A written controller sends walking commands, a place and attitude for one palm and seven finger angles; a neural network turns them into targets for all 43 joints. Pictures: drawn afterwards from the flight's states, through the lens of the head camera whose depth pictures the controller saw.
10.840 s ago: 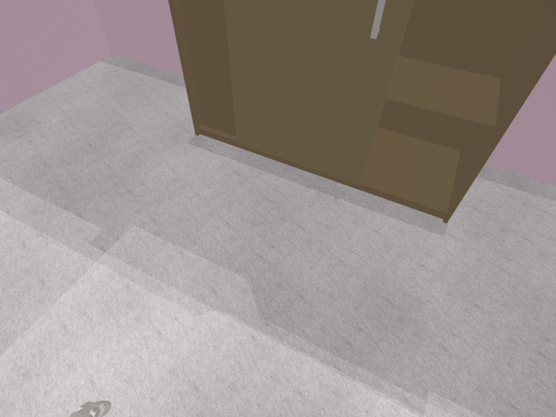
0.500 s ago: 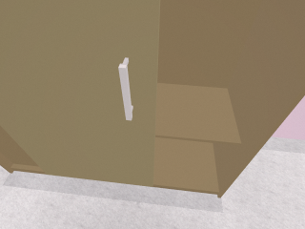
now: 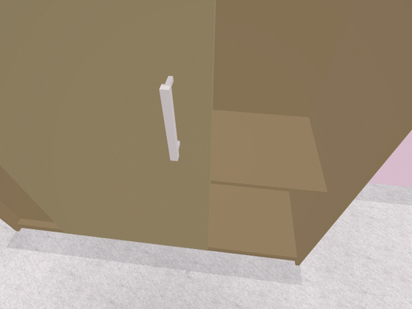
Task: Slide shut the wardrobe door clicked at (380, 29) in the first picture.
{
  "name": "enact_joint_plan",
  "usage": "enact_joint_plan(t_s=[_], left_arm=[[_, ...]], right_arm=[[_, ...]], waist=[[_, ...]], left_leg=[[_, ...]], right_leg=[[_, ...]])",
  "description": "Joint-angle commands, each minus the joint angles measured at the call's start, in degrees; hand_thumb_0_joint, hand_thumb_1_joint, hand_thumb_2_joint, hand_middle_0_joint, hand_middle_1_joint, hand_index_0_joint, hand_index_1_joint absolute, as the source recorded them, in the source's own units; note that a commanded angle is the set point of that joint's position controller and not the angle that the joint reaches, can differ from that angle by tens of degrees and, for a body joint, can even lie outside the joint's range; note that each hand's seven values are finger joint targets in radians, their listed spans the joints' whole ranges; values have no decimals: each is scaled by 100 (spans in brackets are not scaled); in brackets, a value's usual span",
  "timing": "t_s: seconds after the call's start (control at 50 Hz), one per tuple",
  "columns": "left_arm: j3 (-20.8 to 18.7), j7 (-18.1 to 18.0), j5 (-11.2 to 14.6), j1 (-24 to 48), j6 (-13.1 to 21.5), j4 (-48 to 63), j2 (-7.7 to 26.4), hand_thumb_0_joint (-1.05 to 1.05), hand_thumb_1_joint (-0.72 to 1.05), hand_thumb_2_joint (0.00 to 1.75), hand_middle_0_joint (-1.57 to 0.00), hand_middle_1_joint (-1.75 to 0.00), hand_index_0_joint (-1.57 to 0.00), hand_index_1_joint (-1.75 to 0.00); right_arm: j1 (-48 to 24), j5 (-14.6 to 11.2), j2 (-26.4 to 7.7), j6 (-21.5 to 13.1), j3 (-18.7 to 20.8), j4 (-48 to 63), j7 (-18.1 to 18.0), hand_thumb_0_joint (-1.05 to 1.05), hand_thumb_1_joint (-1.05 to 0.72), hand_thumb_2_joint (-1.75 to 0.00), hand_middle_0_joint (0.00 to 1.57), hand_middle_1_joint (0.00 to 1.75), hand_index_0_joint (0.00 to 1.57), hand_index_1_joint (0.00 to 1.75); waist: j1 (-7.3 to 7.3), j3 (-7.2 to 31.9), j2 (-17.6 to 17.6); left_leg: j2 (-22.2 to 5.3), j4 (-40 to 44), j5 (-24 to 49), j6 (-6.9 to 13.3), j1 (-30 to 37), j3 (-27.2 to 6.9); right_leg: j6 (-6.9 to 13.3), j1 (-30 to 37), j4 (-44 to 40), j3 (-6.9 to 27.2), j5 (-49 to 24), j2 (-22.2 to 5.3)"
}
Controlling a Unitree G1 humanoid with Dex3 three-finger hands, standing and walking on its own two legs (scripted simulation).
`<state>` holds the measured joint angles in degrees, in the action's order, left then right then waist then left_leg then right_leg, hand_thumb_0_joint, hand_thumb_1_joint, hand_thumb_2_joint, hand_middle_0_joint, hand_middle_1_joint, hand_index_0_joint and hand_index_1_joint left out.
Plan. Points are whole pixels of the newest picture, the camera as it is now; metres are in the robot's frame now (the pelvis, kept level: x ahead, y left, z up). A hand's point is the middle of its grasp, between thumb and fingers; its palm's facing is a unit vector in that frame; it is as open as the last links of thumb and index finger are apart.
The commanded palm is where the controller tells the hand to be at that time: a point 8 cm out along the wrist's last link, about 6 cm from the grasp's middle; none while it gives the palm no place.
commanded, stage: raise the hand with hooked fingers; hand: left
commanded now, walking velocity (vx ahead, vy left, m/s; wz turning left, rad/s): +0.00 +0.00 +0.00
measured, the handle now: (172, 121) +0.49 +0.12 +0.10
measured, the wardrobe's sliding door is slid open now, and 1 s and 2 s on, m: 0.42 0.42 0.42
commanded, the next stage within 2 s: none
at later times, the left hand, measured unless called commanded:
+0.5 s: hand out of the picture +0.12 +0.19 -0.03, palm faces +0.04 -1.00 -0.01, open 9.0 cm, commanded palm +0.12 +0.26 -0.01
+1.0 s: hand (61, 272) +0.17 +0.26 +0.04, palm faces -0.03 -1.00 -0.08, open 12.1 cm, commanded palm +0.14 +0.31 +0.05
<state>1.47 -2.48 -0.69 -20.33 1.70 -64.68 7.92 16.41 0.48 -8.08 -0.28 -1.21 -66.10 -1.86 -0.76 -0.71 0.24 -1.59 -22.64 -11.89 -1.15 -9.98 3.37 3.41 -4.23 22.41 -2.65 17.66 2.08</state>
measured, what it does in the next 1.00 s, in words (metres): shifts its weight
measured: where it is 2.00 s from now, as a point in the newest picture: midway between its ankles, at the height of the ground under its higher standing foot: outside the picture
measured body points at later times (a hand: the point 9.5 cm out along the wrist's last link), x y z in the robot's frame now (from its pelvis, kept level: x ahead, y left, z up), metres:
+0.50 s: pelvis -0.05 +0.01 -0.06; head -0.03 +0.02 +0.39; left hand +0.11 +0.25 -0.02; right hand +0.19 -0.22 -0.08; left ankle +0.00 +0.13 -0.74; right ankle -0.06 -0.07 -0.74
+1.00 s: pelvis -0.06 +0.04 -0.04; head -0.04 +0.04 +0.41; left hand +0.16 +0.31 +0.05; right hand +0.09 -0.21 -0.11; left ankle +0.00 +0.13 -0.74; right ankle -0.06 -0.07 -0.74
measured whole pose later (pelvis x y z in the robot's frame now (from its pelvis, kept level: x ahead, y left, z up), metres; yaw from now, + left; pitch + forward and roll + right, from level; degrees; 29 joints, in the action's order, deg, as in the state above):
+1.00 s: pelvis -0.06 +0.04 -0.04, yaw +1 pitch +5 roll -2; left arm -14.6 20.3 18.1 -17.1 15.2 -2.1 18.2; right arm 17.3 -2.5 -15.7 -15.7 -1.0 -36.1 -4.1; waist 1.4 3.4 -2.2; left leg -1.1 -46.0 -17.9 2.2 -32.8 1.3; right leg 0.8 -25.3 43.7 -4.6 23.0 0.7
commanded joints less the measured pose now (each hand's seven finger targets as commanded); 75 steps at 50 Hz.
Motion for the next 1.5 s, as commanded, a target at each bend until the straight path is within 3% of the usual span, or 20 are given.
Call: enact_joint_plan(t_s=[0.0,0.02,0.04,0.06,0.1,0.12,0.18,0.22,0.26,0.3,0.36,0.42,0.44,0.48,0.56,0.68,0.74,0.9,1.18,1.48], left_arm=[[-223,18,1142,3487,1407,8555,1703,0,88,89,-20,-32,-20,-32],[-535,-281,768,1640,1227,7305,1524,0,85,88,-20,-33,-20,-33],[-96,-479,874,216,479,6681,706,0,83,87,-21,-34,-21,-34],[230,-331,1062,77,422,6459,-107,0,81,86,-21,-36,-21,-36],[-57,-93,1164,202,906,6957,424,0,76,84,-21,-39,-21,-39],[-23,76,1171,103,1149,6738,269,0,74,83,-21,-40,-21,-40],[-277,936,1310,-1066,2083,5463,-62,0,67,80,-22,-45,-22,-45],[-590,1714,1489,-1692,2761,5449,142,0,62,78,-22,-48,-22,-48],[-1239,2412,1562,-1494,3163,5714,908,0,57,76,-22,-51,-22,-51],[-1565,2475,1613,-1361,2875,6182,1134,0,53,74,-23,-54,-23,-54],[-1451,2149,1797,-520,2453,7345,1004,0,46,71,-23,-58,-23,-58],[-1379,1740,1623,132,2687,8082,1030,0,39,68,-24,-63,-24,-63],[-1338,1744,1568,520,2816,8368,1202,0,36,67,-24,-64,-24,-64],[-1126,1873,1580,618,2989,8411,1103,0,32,65,-24,-68,-24,-68],[-1124,2358,1745,951,2636,7780,1355,0,22,61,-25,-74,-25,-74],[-1763,2383,2009,604,1683,7410,1591,0,8,55,-26,-82,-26,-82],[-2134,2182,2022,560,1642,7377,1863,0,1,52,-26,-87,-26,-87],[-2130,2242,2028,858,1750,7436,1924,0,-17,44,-28,-99,-28,-99],[-2487,2564,2111,2106,1135,7107,2434,0,-50,30,-30,-120,-30,-120],[-3140,3134,2173,3428,570,6498,3310,0,-50,30,-30,-120,-30,-120]], right_arm=[[-32,-246,-1775,-966,296,2573,-217,0,-90,-90,20,30,20,30],[-552,-172,-1297,-1389,222,2236,-400,0,-90,-90,20,30,20,30],[-498,-440,-1052,-1578,363,2311,-347,0,-90,-90,20,30,20,30],[-323,-411,-1051,-1649,338,2245,-358,0,-90,-90,20,30,20,30],[-479,-283,-1397,-1876,421,2640,-400,0,-90,-90,20,30,20,30],[-425,-194,-1364,-1928,429,2782,-397,0,-90,-90,20,30,20,30],[-633,-106,-1261,-1975,557,3194,-197,0,-90,-90,20,30,20,30],[-875,-133,-1269,-1961,642,3519,-11,0,-90,-90,20,30,20,30],[-963,-185,-1350,-1878,689,3858,133,0,-90,-90,20,30,20,30],[-1174,-247,-1315,-1663,685,4298,79,0,-90,-90,20,30,20,30],[-1176,-264,-1213,-1380,595,4664,-71,0,-90,-90,20,30,20,30],[-794,-189,-1093,-1329,542,4565,-146,0,-90,-90,20,30,20,30],[-656,-140,-1153,-1339,509,4527,-164,0,-90,-90,20,30,20,30],[-601,-143,-1120,-1437,441,4433,-203,0,-90,-90,20,30,20,30],[-630,-255,-1299,-1619,310,4240,-270,0,-90,-90,20,30,20,30],[-868,-317,-1276,-1680,230,4185,-317,0,-90,-90,20,30,20,30],[-873,-282,-1276,-1724,234,4131,-309,0,-90,-90,20,30,20,30],[-646,-325,-1385,-1955,260,4042,-267,0,-90,-90,20,30,20,30],[-663,-380,-1528,-2035,177,3901,-363,0,-90,-90,20,30,20,30],[-764,-376,-1543,-1860,36,3833,-406,0,-90,-90,20,30,20,30]], waist=[[744,1890,-562],[150,2099,-1819],[295,1154,-1537],[329,704,-610],[524,624,318],[591,472,855],[76,325,1524],[-175,839,1379],[-293,1328,486],[-374,1545,317],[-152,1367,-77],[121,1394,-443],[237,1385,-297],[343,1485,-702],[467,1215,-456],[82,1491,-263],[-19,1389,-8],[87,1172,-308],[91,897,-601],[35,1149,-643]], left_leg=[[142,-357,1273,428,1085,-108],[37,-248,1798,420,1325,-89],[-19,-324,1636,333,669,-237],[-31,-465,1459,340,339,-261],[114,-902,833,431,-34,-337],[160,-1147,644,419,-387,-398],[234,-1777,85,211,-1717,-430],[292,-2192,150,128,-2294,-366],[365,-2523,388,88,-2459,-258],[412,-2534,239,176,-2473,-63],[343,-2539,-136,252,-2292,-129],[177,-2666,-46,316,-2047,-311],[129,-2723,-72,348,-2082,-422],[88,-2779,-105,355,-1909,-491],[80,-2691,-606,368,-2112,-637],[92,-2143,-503,337,-1821,-632],[69,-1939,-421,331,-1742,-645],[56,-1514,-474,318,-1295,-603],[8,-833,-341,297,-457,-783],[58,-530,330,313,218,-788]], right_leg=[[-300,-494,248,705,-3487,-753],[-76,-532,501,402,-1918,-338],[-126,-1173,423,25,-1227,-269],[-207,-1195,452,-148,-1386,-290],[-341,-1920,462,-82,-1143,-248],[-411,-2290,642,-121,-997,-238],[-389,-2911,1380,-74,-519,-242],[-374,-2656,1895,139,-1228,-336],[-302,-2309,2280,438,-1940,-495],[-327,-2189,2212,504,-1521,-483],[-326,-2620,2053,460,-599,-334],[-266,-3045,2183,292,-473,-197],[-267,-3217,2268,247,-389,-136],[-216,-3366,2282,204,-213,-100],[-249,-3343,1892,335,451,-106],[-282,-2665,1530,209,555,-169],[-285,-2534,1460,113,542,-131],[-279,-2465,1282,-65,355,-104],[-232,-1980,829,-211,-141,-31],[-194,-1418,367,-186,-714,0]])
